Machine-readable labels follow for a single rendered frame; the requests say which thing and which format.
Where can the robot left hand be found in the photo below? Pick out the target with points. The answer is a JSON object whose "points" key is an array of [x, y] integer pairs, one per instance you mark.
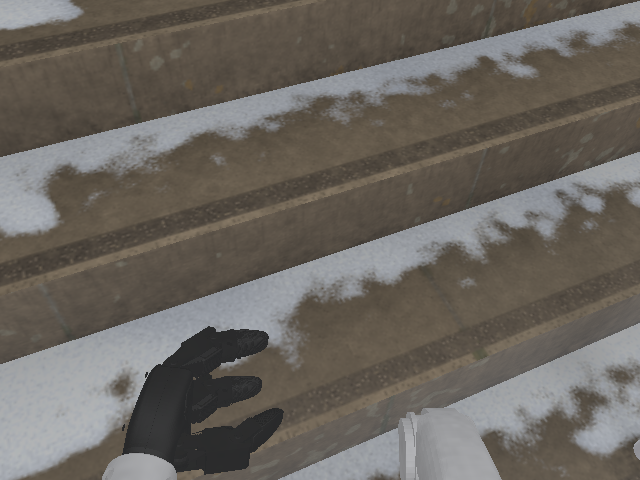
{"points": [[171, 400]]}

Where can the right robot thigh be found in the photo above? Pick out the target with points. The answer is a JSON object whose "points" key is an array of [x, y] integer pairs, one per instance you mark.
{"points": [[442, 444]]}

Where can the robot left forearm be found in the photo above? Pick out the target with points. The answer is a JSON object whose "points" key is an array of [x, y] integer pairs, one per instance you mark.
{"points": [[139, 466]]}

